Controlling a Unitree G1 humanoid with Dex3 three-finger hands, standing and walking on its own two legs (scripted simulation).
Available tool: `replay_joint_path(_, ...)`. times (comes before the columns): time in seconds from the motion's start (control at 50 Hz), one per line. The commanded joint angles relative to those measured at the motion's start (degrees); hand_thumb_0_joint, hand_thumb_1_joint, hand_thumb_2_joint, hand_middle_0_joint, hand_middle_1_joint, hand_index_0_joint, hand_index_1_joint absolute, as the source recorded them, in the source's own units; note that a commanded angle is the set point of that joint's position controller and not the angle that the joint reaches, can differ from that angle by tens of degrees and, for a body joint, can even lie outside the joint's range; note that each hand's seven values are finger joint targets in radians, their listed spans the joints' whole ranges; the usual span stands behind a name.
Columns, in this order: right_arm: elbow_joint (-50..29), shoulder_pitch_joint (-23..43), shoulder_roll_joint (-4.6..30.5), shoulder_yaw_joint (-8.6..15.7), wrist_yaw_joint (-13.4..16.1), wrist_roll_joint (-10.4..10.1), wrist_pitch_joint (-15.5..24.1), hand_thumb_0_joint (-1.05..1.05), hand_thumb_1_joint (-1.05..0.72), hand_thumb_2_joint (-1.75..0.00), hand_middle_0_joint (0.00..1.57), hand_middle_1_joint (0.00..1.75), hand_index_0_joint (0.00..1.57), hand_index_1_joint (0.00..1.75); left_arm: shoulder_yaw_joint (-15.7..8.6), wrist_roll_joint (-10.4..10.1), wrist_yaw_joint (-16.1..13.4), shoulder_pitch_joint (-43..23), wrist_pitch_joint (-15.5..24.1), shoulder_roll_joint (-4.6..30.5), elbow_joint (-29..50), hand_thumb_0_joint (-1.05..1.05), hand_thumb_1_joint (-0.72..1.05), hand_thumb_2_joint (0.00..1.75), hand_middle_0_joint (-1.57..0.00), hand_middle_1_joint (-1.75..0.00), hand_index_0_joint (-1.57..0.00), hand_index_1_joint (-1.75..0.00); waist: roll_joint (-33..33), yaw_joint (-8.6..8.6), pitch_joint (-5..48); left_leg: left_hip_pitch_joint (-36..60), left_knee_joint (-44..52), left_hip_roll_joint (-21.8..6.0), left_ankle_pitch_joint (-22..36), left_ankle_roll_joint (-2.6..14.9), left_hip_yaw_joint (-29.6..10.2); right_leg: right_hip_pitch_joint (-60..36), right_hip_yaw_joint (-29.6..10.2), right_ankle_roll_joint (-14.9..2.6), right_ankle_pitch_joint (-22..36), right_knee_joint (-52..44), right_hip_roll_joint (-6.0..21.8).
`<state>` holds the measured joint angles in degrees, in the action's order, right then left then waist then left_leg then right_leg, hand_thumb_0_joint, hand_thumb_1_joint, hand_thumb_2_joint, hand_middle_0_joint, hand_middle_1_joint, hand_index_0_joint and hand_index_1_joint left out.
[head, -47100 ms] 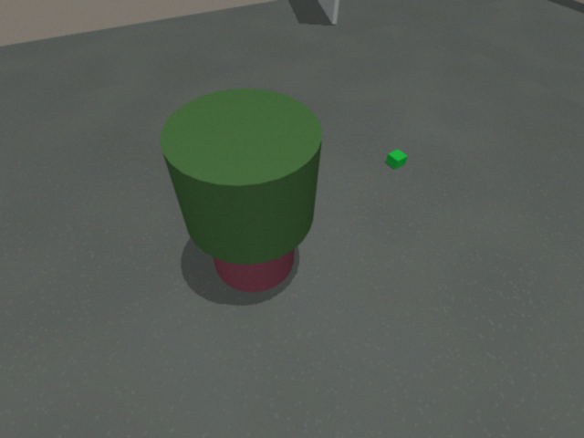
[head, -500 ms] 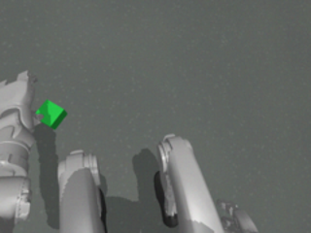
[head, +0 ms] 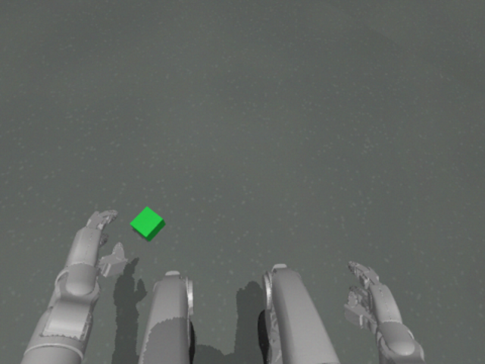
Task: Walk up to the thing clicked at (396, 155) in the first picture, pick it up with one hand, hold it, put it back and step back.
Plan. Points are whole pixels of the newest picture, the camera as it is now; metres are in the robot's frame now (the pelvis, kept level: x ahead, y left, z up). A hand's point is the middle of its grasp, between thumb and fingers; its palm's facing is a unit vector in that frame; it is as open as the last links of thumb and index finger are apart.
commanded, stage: home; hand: left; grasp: from above
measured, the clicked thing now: (148, 224) +0.50 +0.24 -0.52
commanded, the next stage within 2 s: none
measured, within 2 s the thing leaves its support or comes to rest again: neither
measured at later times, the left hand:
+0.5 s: hand (62, 282) +0.24 +0.19 +0.10, palm faces +0.09 -0.97 -0.21, open 7.4 cm
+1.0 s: hand (48, 306) +0.22 +0.19 +0.12, palm faces +0.09 -0.98 -0.20, open 7.4 cm
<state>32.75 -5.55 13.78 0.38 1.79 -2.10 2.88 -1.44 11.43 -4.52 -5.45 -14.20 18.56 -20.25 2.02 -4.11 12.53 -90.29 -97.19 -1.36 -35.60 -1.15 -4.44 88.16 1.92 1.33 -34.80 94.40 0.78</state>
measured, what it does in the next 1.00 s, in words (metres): rises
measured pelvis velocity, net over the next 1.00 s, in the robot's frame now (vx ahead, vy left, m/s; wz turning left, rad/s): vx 0.06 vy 0.01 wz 0.05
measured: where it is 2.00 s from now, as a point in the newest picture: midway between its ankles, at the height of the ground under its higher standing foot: outside the picture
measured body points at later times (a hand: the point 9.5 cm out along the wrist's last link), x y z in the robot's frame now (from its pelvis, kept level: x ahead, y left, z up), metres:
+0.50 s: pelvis +0.06 +0.01 +0.15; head +0.10 +0.02 +0.60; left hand +0.23 +0.24 +0.11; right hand +0.21 -0.24 +0.08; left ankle +0.07 +0.13 -0.52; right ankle +0.07 -0.14 -0.52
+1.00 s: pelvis +0.06 +0.01 +0.16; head +0.07 +0.01 +0.61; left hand +0.21 +0.24 +0.13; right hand +0.24 -0.23 +0.11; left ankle +0.07 +0.13 -0.52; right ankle +0.07 -0.14 -0.52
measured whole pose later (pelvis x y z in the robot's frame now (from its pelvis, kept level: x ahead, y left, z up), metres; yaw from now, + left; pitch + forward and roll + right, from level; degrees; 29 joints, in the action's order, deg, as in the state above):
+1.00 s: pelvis +0.06 +0.01 +0.16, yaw +3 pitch +9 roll -3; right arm 31.0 -16.1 12.5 -2.3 10.2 -0.4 13.8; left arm -1.8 -2.9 -1.2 28.3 -26.4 12.8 7.0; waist 2.3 -2.3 8.9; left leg -39.1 -57.7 -1.8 -27.8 -0.6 -3.5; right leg 36.2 2.7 1.6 -26.3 53.5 0.9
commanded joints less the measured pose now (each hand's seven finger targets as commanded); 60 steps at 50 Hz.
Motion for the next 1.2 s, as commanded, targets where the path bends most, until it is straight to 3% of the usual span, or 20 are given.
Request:
replay_joint_path(0.0,-7.37,-2.4,7.67,2.81,2.45,-0.14,3.52,0.0,-0.9,-0.9,0.2,0.3,0.2,0.3,-4.71,-5.56,-1.43,-3.77,0.51,7.52,15.63,0.0,0.9,0.9,-0.2,-0.3,-0.2,-0.3,2.69,-1.22,22.49,26.14,21.4,0.73,3.14,2.6,0.79,-22.96,-0.37,-2.3,5.43,-21.37,-1.3)
replay_joint_path(0.08,-7.06,-3.6,6.68,1.65,4.07,-0.11,5.12,0.0,-0.9,-0.9,0.2,0.3,0.2,0.3,-4.08,-9.09,-1.62,2.32,-1.75,4.19,18.03,0.0,0.9,0.9,-0.2,-0.3,-0.2,-0.3,3.3,-1.44,17.8,32.09,27.34,0.56,5.89,2.2,0.43,-28.52,-0.41,-2.1,7.84,-26.8,-1.29)
replay_joint_path(0.1,-6.92,-3.95,6.62,1.28,4.47,-0.19,5.4,0.0,-0.9,-0.9,0.2,0.3,0.2,0.3,-5.17,-9.96,-1.7,4.44,-2.38,4.31,17.95,0.0,0.9,0.9,-0.2,-0.3,-0.2,-0.3,3.18,-0.7,17.03,34.31,28.84,0.33,7.5,2.01,-0.2,-29.97,-0.21,-2.06,9.01,-27.56,-1.21)
replay_joint_path(0.14,-7.57,-4.45,6.29,0.85,5.4,-0.24,5.9,0.0,-0.9,-0.9,0.2,0.3,0.2,0.3,-4.8,-11.61,-1.48,7.39,-3.32,2.67,19.89,0.0,0.9,0.9,-0.2,-0.3,-0.2,-0.3,3.69,-0.65,15.53,37.53,31.74,0.35,9.53,1.79,-0.28,-32.7,0.02,-2.02,10.6,-30.16,-1.23)
replay_joint_path(0.18,-8.28,-5.12,6.09,0.52,6.27,-0.14,6.48,0.0,-0.9,-0.9,0.2,0.3,0.2,0.3,-5.52,-12.68,-1.38,10.19,-4.15,2.51,22.6,0.0,0.9,0.9,-0.2,-0.3,-0.2,-0.3,4.72,0.04,15.11,41.74,34.35,0.29,11.7,1.52,-0.11,-35.41,0.31,-2.04,12.23,-32.48,-1.31)
replay_joint_path(0.28,-9.37,-7.04,5.49,0.09,7.79,0.26,7.9,0.0,-0.9,-0.9,0.2,0.3,0.2,0.3,-4.92,-14.95,-0.68,20.03,-6.04,0.06,27.23,0.0,0.9,0.9,-0.2,-0.3,-0.2,-0.3,3.64,-0.08,11.24,47.92,39.56,0.57,18.52,1.39,1.01,-43.98,1.14,-1.73,18.19,-38.66,-1.82)
replay_joint_path(0.48,-11.4,-8.61,4.87,0.19,9.62,0.97,10.4,0.0,-0.9,-0.9,0.2,0.3,0.2,0.3,-3.47,-14.94,0.8,32.66,-9.0,-0.88,37.08,0.0,0.9,0.9,-0.2,-0.3,-0.2,-0.3,1.51,0.81,4.34,55.91,47.16,0.99,24.27,1.7,1.7,-52.9,2.24,-1.51,22.69,-47.3,-2.42)
replay_joint_path(0.64,-11.39,-7.54,5.74,0.65,9.54,1.62,12.58,0.0,-0.9,-0.9,0.2,0.3,0.2,0.3,-3.42,-14.38,2.71,31.82,-9.75,-0.75,37.07,0.0,0.9,0.9,-0.2,-0.3,-0.2,-0.3,0.83,0.95,-2.18,56.21,51.01,0.55,17.59,1.61,0.92,-51.68,3.2,-1.26,16.17,-49.35,-2.38)
replay_joint_path(0.72,-11.33,-7.4,5.82,0.81,9.41,1.75,13.63,0.0,-0.9,-0.9,0.2,0.3,0.2,0.3,-3.67,-14.21,3.13,31.81,-9.54,-0.26,38.58,0.0,0.9,0.9,-0.2,-0.3,-0.2,-0.3,1.84,1.35,0.24,57.35,50.43,0.83,20.21,1.51,1.2,-53.03,3.05,-1.32,18.19,-48.91,-2.24)
replay_joint_path(0.9,-10.65,-6.86,5.71,0.61,9.35,1.96,14.15,0.0,-0.9,-0.9,0.2,0.3,0.2,0.3,-4.48,-13.87,2.96,30.3,-8.81,1.01,40.55,0.0,0.9,0.9,-0.2,-0.3,-0.2,-0.3,2.08,1.94,-0.19,56.78,50.23,1.16,17.8,1.62,1.71,-53.16,2.65,-1.16,16.54,-49.27,-2.12)
replay_joint_path(0.94,-10.75,-6.42,5.75,0.48,9.28,1.95,14.34,0.0,-0.9,-0.9,0.2,0.3,0.2,0.3,-3.35,-13.93,3.09,32.21,-9.1,-0.42,37.53,0.0,0.9,0.9,-0.2,-0.3,-0.2,-0.3,1.33,1.62,-0.71,56.36,50.3,1.2,16.97,1.74,1.74,-53.15,2.56,-1.13,15.95,-49.59,-2.12)
replay_joint_path(1.02,-11.1,-6.5,5.7,0.66,9.41,1.89,14.32,0.0,-0.9,-0.9,0.2,0.3,0.2,0.3,-4.33,-13.97,2.87,31.55,-9.03,0.6,39.83,0.0,0.9,0.9,-0.2,-0.3,-0.2,-0.3,0.75,1.83,1.25,56.44,49.5,1.3,18.42,1.8,1.87,-53.75,2.51,-1.07,17.2,-49.28,-2.07)
replay_joint_path(1.06,-10.84,-6.68,5.44,0.45,9.42,1.94,14.41,0.0,-0.9,-0.9,0.2,0.3,0.2,0.3,-2.99,-14.04,3.07,33.47,-9.45,-1.14,36.63,0.0,0.9,0.9,-0.2,-0.3,-0.2,-0.3,0.24,1.65,-0.58,55.58,49.66,1.37,17.07,1.79,2.06,-53.2,2.34,-1.02,16.17,-49.47,-2.0)
replay_joint_path(1.1,-10.77,-6.72,5.91,0.9,9.51,1.82,14.46,0.0,-0.9,-0.9,0.2,0.3,0.2,0.3,-4.53,-14.18,2.91,31.68,-9.08,0.52,39.65,0.0,0.9,0.9,-0.2,-0.3,-0.2,-0.3,1.61,2.08,1.42,56.82,49.72,1.13,18.23,1.61,2.01,-53.44,2.31,-1.19,16.86,-49.01,-2.07)
replay_joint_path(1.18,-10.65,-6.91,5.72,0.78,9.54,1.86,14.63,0.0,-0.9,-0.9,0.2,0.3,0.2,0.3,-3.99,-14.02,2.97,32.99,-9.27,-0.17,37.38,0.0,0.9,0.9,-0.2,-0.3,-0.2,-0.3,0.57,2.01,-0.24,55.64,49.74,1.16,17.05,1.68,1.9,-52.95,2.36,-1.05,16.0,-49.06,-2.11)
